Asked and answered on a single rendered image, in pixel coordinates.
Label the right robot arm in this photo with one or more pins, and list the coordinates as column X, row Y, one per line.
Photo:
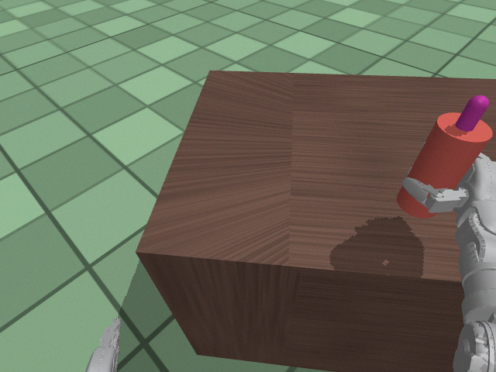
column 476, row 238

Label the bottle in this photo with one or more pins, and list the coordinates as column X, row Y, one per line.
column 455, row 142

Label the left robot hand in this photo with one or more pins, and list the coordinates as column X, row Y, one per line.
column 104, row 358

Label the right robot hand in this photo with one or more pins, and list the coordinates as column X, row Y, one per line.
column 478, row 183

